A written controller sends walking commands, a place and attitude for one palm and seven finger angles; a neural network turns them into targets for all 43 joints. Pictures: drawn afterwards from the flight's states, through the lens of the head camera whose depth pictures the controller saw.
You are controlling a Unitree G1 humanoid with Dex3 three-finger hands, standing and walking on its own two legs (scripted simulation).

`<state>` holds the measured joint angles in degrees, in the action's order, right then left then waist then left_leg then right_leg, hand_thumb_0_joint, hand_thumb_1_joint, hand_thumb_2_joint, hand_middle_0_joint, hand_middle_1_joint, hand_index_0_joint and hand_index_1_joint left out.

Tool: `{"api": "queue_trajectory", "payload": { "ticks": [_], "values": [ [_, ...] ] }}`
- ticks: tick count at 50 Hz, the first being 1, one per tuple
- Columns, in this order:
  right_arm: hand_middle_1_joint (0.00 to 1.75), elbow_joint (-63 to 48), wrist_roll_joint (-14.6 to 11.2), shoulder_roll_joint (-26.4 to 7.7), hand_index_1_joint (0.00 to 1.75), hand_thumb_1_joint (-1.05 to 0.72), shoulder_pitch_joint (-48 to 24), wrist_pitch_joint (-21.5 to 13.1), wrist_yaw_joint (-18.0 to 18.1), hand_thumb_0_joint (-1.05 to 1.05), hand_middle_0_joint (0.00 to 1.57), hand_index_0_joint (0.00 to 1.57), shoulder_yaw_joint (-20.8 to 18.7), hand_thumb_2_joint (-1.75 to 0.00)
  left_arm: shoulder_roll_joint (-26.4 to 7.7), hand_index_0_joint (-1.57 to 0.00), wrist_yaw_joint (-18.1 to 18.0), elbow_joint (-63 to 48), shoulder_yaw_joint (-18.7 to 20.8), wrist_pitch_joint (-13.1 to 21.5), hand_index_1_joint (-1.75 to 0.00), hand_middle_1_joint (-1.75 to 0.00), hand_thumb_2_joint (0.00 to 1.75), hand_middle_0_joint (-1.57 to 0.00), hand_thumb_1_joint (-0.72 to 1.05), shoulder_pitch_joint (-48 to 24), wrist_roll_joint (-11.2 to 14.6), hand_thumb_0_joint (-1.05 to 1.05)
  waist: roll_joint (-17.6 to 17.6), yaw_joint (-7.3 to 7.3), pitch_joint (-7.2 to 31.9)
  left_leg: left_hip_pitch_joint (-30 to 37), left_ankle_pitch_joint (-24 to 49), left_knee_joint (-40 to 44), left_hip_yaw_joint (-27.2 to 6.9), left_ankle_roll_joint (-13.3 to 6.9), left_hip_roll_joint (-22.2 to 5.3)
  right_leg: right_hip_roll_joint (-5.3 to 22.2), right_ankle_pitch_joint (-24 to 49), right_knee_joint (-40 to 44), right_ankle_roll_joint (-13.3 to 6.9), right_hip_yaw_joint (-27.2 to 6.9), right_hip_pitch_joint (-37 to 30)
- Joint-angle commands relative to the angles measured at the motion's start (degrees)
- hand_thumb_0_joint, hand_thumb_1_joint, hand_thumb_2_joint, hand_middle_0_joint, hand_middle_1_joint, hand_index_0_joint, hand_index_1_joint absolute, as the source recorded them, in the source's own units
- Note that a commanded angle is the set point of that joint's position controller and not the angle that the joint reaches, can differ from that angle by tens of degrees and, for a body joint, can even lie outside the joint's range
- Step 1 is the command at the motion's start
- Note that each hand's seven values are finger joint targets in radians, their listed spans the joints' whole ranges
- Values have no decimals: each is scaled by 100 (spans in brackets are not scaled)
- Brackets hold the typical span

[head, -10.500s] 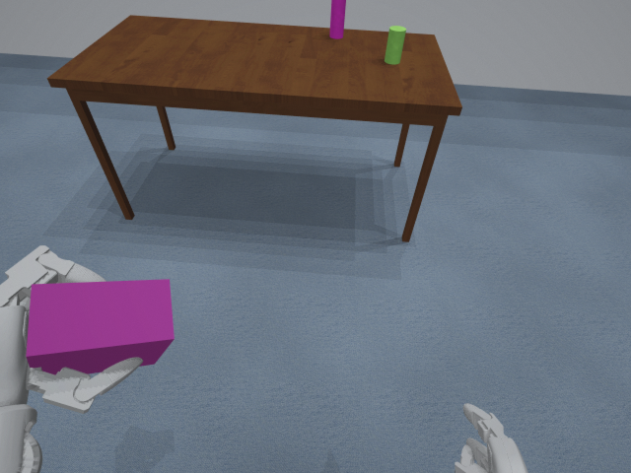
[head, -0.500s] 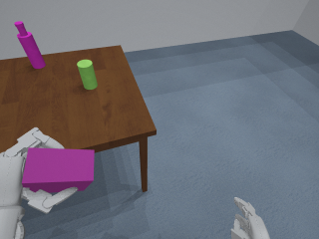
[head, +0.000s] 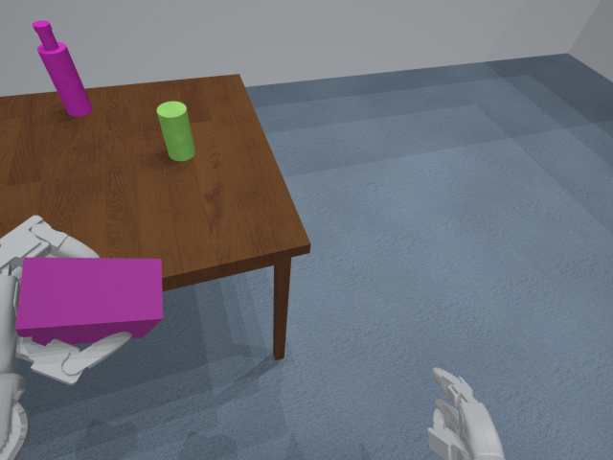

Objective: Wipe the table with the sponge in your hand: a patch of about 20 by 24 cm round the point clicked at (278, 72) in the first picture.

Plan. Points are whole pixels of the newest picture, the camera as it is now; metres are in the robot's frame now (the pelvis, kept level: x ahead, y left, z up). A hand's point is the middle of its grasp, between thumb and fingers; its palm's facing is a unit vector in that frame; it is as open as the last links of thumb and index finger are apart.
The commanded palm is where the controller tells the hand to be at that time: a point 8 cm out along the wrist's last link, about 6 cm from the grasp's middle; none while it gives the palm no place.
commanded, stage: look again from close up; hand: left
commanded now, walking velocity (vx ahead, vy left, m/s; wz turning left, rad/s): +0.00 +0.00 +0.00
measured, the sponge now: (112, 303) +0.23 +0.22 +0.13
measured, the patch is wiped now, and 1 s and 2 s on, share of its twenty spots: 0.00 0.00 0.00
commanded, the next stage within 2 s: shuffle to correct the standing spot in 0.30 s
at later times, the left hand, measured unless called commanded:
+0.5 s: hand (95, 323) +0.20 +0.22 +0.15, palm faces +0.38 -0.85 -0.37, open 10.2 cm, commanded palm +0.14 +0.26 +0.18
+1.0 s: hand (49, 309) +0.21 +0.26 +0.15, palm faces +0.34 -0.85 -0.41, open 10.2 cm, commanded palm +0.15 +0.30 +0.18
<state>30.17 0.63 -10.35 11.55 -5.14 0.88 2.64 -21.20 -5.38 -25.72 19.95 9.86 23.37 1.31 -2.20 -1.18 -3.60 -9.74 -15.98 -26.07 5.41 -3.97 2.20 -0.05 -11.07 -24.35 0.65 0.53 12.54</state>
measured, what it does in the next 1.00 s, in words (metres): stands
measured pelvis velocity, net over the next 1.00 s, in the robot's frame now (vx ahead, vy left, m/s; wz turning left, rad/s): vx -0.01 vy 0.02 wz -0.01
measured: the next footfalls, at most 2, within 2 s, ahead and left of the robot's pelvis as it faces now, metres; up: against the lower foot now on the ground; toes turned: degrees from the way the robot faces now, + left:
left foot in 1.28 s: +0.04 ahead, +0.14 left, +0.00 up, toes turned -2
right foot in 1.52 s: +0.01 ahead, -0.01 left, +0.00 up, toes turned -11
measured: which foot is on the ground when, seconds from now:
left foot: down 0.00-1.00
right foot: down 0.00-1.00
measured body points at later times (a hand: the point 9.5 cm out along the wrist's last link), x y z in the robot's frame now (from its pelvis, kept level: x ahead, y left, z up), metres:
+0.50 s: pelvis -0.01 -0.03 +0.01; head +0.00 -0.01 +0.46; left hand +0.18 +0.26 +0.17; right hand +0.16 -0.25 -0.06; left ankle -0.02 +0.06 -0.74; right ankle +0.02 -0.13 -0.74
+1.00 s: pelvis -0.01 +0.02 -0.01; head +0.00 +0.04 +0.44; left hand +0.18 +0.30 +0.18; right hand +0.17 -0.22 -0.07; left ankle -0.02 +0.06 -0.74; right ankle +0.02 -0.13 -0.74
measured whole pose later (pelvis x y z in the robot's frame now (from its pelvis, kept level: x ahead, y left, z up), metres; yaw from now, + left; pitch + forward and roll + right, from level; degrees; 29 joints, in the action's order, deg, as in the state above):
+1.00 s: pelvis -0.01 +0.02 -0.01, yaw -1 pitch -1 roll -1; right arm 29.1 0.3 -13.0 11.9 -2.3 1.2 0.4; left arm -22.7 -6.6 -27.5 19.5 11.3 26.8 1.9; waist -1.0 0.0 -1.8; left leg -11.6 -17.6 -29.7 7.0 -6.4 4.1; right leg 1.8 -13.3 -30.3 1.7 -1.1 15.8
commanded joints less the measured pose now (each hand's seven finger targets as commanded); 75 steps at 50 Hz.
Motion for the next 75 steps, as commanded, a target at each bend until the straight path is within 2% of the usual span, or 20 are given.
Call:
{"api": "queue_trajectory", "payload": {
  "ticks": [1,9,13,22,34,44,54,56,57,58,59,60,61,63,64,65,67,69,72,75],
  "values": [
    [30,-911,0,-780,30,-90,-522,-388,86,0,20,20,-376,-90,-894,-120,-193,-1811,591,541,-160,-160,130,-120,10,-549,93,0,1004,-28,1315,101,2595,486,-519,859,-631,-26,1479,-122,-155,48,-853],
    [30,-776,-21,-842,30,-90,-434,-311,191,0,20,20,-436,-90,-731,-120,-245,-948,507,453,-160,-160,130,-120,10,-377,91,0,321,-10,870,-461,621,807,-568,538,-487,82,896,460,-143,-332,-804],
    [30,-788,-16,-831,30,-90,-428,-298,225,0,20,20,-426,-90,-738,-120,-238,-956,402,467,-160,-160,130,-120,10,-658,52,0,483,2,688,-567,92,1025,-574,464,-435,17,407,685,-114,-339,-717],
    [30,-863,30,-828,30,-90,-374,-313,202,0,20,20,-434,-90,-905,-120,-262,-1297,504,492,-160,-160,130,-120,10,-543,51,0,651,10,979,-418,497,809,-438,430,-268,70,755,867,-130,-361,-991],
    [30,-928,23,-950,30,-90,-404,-109,111,0,20,20,-498,-90,-929,-120,-267,-1053,518,476,-160,-160,130,-120,10,-203,112,0,160,99,944,-261,535,320,-409,344,-285,402,273,876,-299,-820,-449],
    [30,-1011,-22,-1015,30,-90,-515,-39,91,0,20,20,-529,-90,-1067,-120,-275,-1463,649,520,-160,-160,130,-120,10,-100,120,0,725,22,1081,-598,1394,512,-585,453,-612,210,1324,-523,-210,-240,-879],
    [30,-936,-20,-1038,30,-90,-391,-86,-21,0,20,20,-649,-90,-976,-120,-274,-1487,678,592,-160,-160,130,-120,10,-127,117,0,1063,7,856,-591,2980,281,-662,756,-954,164,-234,-1026,-167,440,-460],
    [30,-914,-25,-1038,30,-90,-472,-87,-52,0,20,20,-654,-90,-947,-120,-298,-1474,649,617,-160,-160,130,-120,10,-236,153,0,805,-45,907,-876,3152,-393,-610,1021,-758,435,335,-770,-390,198,-792],
    [30,-915,-85,-1027,30,-90,-471,-71,-69,0,20,20,-682,-90,-950,-120,-316,-1392,655,632,-160,-160,130,-120,10,-143,151,0,110,-93,1016,-1123,2678,-1310,-604,1078,-546,846,1066,-723,-715,-473,-900],
    [30,-898,-124,-1013,30,-90,-416,-48,-91,0,20,20,-699,-90,-954,-120,-329,-1328,661,661,-160,-160,130,-120,10,-93,170,0,-1005,-86,1053,-1256,1393,-2523,-909,943,-389,1726,1556,-460,-1109,-1765,-445],
    [30,-866,-116,-1037,30,-90,-456,-24,-118,0,20,20,-709,-90,-867,-120,-331,-1339,591,700,-160,-160,130,-120,10,-216,146,0,-1483,13,823,-1338,-931,-3004,-1327,585,-444,2488,1345,76,-1326,-2847,233],
    [30,-822,-62,-986,30,-90,-401,51,-139,0,20,20,-677,-90,-979,-120,-356,-1294,742,654,-160,-160,130,-120,10,-340,118,0,-1359,74,627,-1305,-1624,-2806,-1780,361,-722,2561,547,183,-1227,-3003,718],
    [30,-724,-69,-877,30,-90,-306,122,-168,0,20,20,-622,-90,-935,-120,-365,-1546,664,613,-160,-160,130,-120,10,-624,91,0,-1076,170,570,-886,-1662,-2059,-2025,266,-963,2412,-335,-88,-911,-2468,1255],
    [30,-600,-148,-840,30,-90,-254,201,-41,0,20,20,-551,-90,-949,-120,-298,-1788,643,593,-160,-160,130,-120,10,-911,40,0,1079,366,592,122,-846,127,-1378,411,-365,542,-821,-1927,-197,-504,1843],
    [30,-722,-179,-974,30,-90,-378,80,0,0,20,20,-592,-90,-873,-120,-280,-2131,537,613,-160,-160,130,-120,10,-1087,24,0,2849,345,588,-135,-626,1283,-2367,162,-1160,-279,-1703,-3601,86,340,1882],
    [30,-851,-133,-797,30,-90,-486,-90,58,0,20,20,-619,-90,-1150,-120,-324,-2423,645,644,-160,-160,130,-120,10,-1356,-40,0,3154,333,576,-611,-789,1471,-2473,-333,-1434,-220,-2223,-4667,66,64,1756],
    [30,-693,-91,-716,30,-90,-290,-247,-6,0,20,20,-627,-90,-1035,-120,-366,-1864,671,646,-160,-160,130,-120,10,-796,15,0,1496,268,451,-765,-863,1352,-2629,-623,-1494,87,-1854,-4928,-21,-268,1908],
    [30,-603,-93,-812,30,-90,-409,-361,-17,0,20,20,-626,-90,-1026,-120,-421,-1903,699,670,-160,-160,130,-120,10,-638,32,0,595,198,562,-255,392,932,-2221,-774,-1497,273,-1623,-3963,-4,-90,1828],
    [30,-563,-60,-837,30,-90,-529,-438,-23,0,20,20,-507,-90,-1032,-120,-412,-1912,761,638,-160,-160,130,-120,10,-135,99,0,942,63,877,-238,1569,502,-1528,-465,-1289,207,-1454,-1869,-14,365,678],
    [30,-548,-7,-881,30,-90,-498,-330,-46,0,20,20,-436,-90,-1001,-120,-422,-1397,854,549,-160,-160,130,-120,10,396,72,0,940,3,1059,-1229,823,-293,-984,12,-913,422,209,30,-110,406,-1012]
  ]
}}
